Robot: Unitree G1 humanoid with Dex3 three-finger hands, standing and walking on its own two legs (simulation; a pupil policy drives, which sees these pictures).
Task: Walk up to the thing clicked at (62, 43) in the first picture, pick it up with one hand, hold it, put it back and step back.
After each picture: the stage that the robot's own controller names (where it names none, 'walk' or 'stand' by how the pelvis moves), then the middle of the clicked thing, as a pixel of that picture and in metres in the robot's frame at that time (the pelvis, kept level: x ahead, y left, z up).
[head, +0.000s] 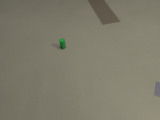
stand; (62, 44) +1.39 +0.27 -0.72
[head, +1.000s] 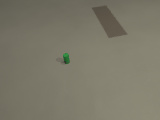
walk; (66, 58) +1.28 +0.33 -0.71
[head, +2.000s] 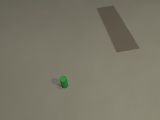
walk; (64, 82) +0.82 +0.28 -0.71
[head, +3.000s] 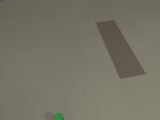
walk; (59, 119) +0.48 +0.25 -0.71
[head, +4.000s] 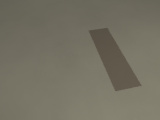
stand; out of the picture +0.36 +0.24 -0.72
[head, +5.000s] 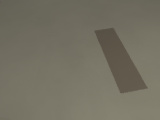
stand; out of the picture +0.34 +0.23 -0.72
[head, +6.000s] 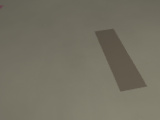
stand; out of the picture +0.38 +0.24 -0.73
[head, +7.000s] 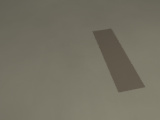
stand; out of the picture +0.36 +0.25 -0.73
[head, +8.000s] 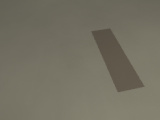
stand; out of the picture +0.35 +0.26 -0.73
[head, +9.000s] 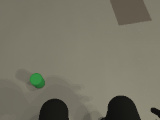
go down; (37, 81) +0.42 +0.24 -0.45
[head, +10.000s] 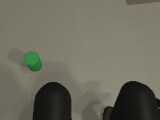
go down; (33, 62) +0.45 +0.25 -0.32
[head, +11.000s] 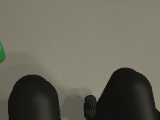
close in; out of the picture +0.44 +0.27 -0.25
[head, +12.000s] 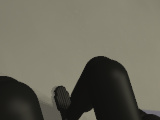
close in; out of the picture +0.43 +0.30 -0.23
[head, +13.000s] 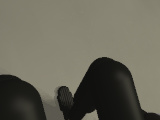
close; out of the picture +0.43 +0.30 -0.23
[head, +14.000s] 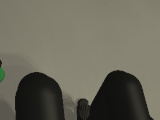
lift; out of the picture +0.35 +0.27 -0.21
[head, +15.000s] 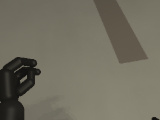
close; out of the picture +0.26 +0.15 -0.61
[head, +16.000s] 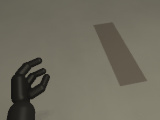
go down; out of the picture +0.24 +0.16 -0.71
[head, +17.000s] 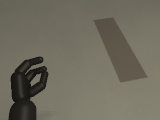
stand; out of the picture +0.23 +0.15 -0.70
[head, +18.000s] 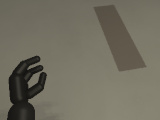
stand; out of the picture +0.26 +0.16 -0.68
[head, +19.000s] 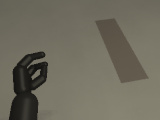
stand; out of the picture +0.24 +0.15 -0.70
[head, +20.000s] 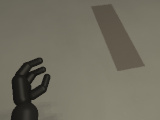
stand; out of the picture +0.25 +0.16 -0.67
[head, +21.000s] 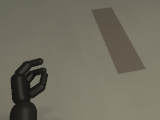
stand; out of the picture +0.23 +0.16 -0.68
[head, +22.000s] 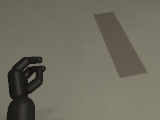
hold; out of the picture +0.23 +0.16 -0.69
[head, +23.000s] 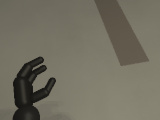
stand; out of the picture +0.24 +0.16 -0.64
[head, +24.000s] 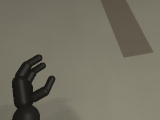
close; out of the picture +0.24 +0.16 -0.61
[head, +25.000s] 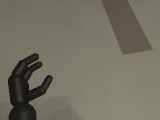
stand; out of the picture +0.24 +0.16 -0.60
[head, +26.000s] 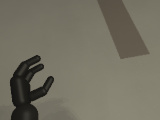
stand; out of the picture +0.24 +0.17 -0.62
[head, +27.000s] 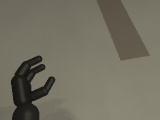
close; out of the picture +0.23 +0.17 -0.62
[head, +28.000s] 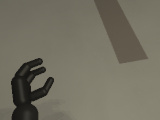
close; out of the picture +0.22 +0.17 -0.63
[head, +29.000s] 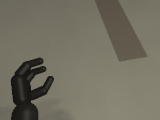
close; out of the picture +0.23 +0.17 -0.63
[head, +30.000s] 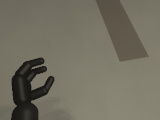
close; out of the picture +0.21 +0.17 -0.63
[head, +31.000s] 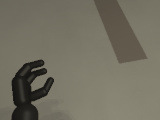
close; out of the picture +0.21 +0.18 -0.63
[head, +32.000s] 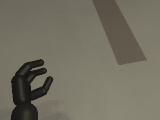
close; out of the picture +0.20 +0.18 -0.64
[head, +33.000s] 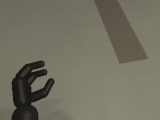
close; out of the picture +0.20 +0.18 -0.63
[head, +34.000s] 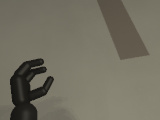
close; out of the picture +0.20 +0.18 -0.62
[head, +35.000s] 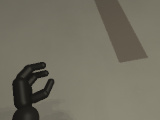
close; out of the picture +0.20 +0.18 -0.63
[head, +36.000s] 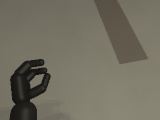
close; out of the picture +0.19 +0.18 -0.65
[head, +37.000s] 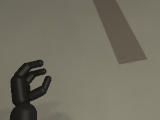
close; out of the picture +0.20 +0.18 -0.64
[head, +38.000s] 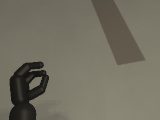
close; out of the picture +0.20 +0.18 -0.65
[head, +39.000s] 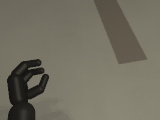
close; out of the picture +0.20 +0.18 -0.64
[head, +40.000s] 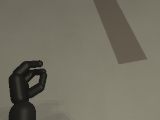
close; out of the picture +0.20 +0.18 -0.65
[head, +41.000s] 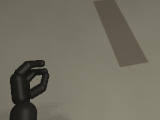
close; out of the picture +0.20 +0.18 -0.65
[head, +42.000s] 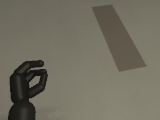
close; out of the picture +0.19 +0.18 -0.66
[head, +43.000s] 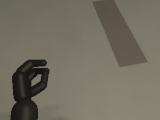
close; out of the picture +0.20 +0.18 -0.65
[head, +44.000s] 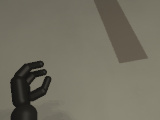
close; out of the picture +0.20 +0.18 -0.63
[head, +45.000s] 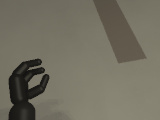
close; out of the picture +0.21 +0.18 -0.64
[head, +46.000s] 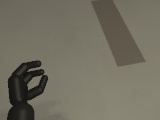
close; out of the picture +0.20 +0.18 -0.65
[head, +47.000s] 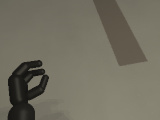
close; out of the picture +0.19 +0.18 -0.65
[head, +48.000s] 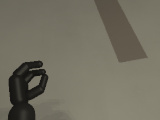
close; out of the picture +0.20 +0.18 -0.63
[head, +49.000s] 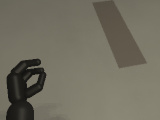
close; out of the picture +0.20 +0.18 -0.65
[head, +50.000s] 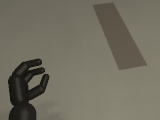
close; out of the picture +0.20 +0.18 -0.66
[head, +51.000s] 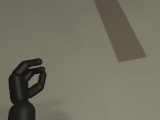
close; out of the picture +0.20 +0.18 -0.64
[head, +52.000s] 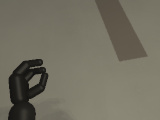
close; out of the picture +0.21 +0.18 -0.63
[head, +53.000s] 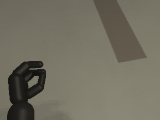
close; out of the picture +0.20 +0.18 -0.64
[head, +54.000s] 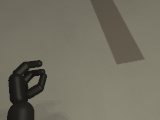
close; out of the picture +0.20 +0.18 -0.65
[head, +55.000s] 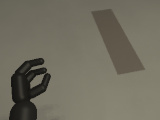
close; out of the picture +0.20 +0.18 -0.67
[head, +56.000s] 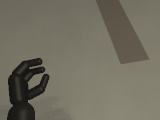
close; out of the picture +0.20 +0.18 -0.63
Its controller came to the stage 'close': yes
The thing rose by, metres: 0.05
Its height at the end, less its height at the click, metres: -0.02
